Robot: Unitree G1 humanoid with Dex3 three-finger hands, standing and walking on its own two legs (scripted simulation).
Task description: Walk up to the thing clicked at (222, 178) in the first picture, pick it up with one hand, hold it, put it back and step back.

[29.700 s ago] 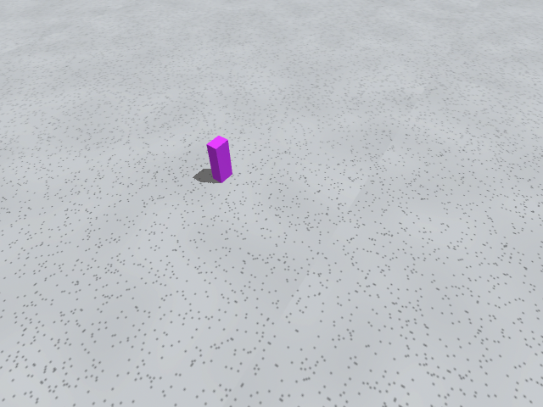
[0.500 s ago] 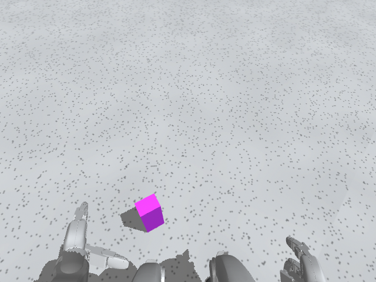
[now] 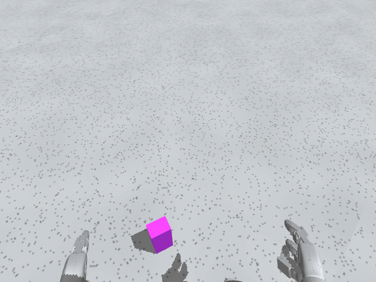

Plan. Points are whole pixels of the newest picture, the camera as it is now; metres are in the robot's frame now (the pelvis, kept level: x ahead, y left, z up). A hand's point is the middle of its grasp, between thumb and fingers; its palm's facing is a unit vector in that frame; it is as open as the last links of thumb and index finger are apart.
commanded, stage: home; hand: left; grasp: from the side
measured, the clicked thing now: (160, 236) +0.41 +0.13 -0.61
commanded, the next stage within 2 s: stand in 1.44 s
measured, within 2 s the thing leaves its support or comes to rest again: neither
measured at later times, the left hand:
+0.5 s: hand (110, 267) +0.18 +0.18 -0.06, palm faces +0.10 -0.95 -0.28, open 17.6 cm
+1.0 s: hand (110, 270) +0.17 +0.17 -0.06, palm faces +0.11 -0.95 -0.28, open 17.5 cm
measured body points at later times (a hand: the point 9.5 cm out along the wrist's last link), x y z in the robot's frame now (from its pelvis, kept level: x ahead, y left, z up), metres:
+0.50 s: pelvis +0.01 +0.00 +0.00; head +0.03 +0.00 +0.45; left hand +0.17 +0.23 -0.04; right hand +0.17 -0.25 -0.07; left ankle +0.00 +0.12 -0.69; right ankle +0.03 -0.12 -0.69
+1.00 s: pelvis +0.01 -0.01 +0.00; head +0.03 +0.00 +0.45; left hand +0.16 +0.22 -0.04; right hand +0.17 -0.24 -0.07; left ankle +0.00 +0.12 -0.69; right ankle +0.03 -0.12 -0.69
